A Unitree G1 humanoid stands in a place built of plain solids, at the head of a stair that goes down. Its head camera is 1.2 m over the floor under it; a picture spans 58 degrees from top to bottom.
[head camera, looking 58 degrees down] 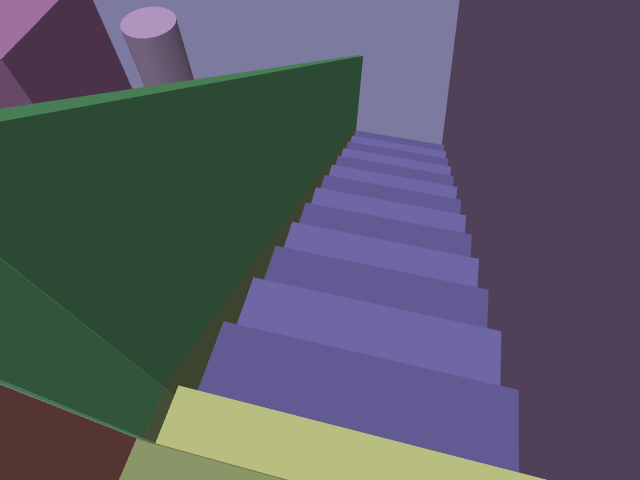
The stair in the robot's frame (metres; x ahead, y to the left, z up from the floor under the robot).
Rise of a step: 0.17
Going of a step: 0.26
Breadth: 0.96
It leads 13 degrees to the right of straight ahead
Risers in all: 14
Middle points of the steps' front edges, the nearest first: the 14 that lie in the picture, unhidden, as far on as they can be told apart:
0.18 -0.08 0.00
0.43 -0.14 -0.16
0.67 -0.20 -0.33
0.92 -0.26 -0.50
1.17 -0.32 -0.67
1.42 -0.38 -0.83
1.67 -0.44 -1.00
1.92 -0.50 -1.17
2.17 -0.56 -1.33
2.41 -0.62 -1.50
2.66 -0.68 -1.67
2.91 -0.74 -1.84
3.16 -0.80 -2.00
3.41 -0.86 -2.17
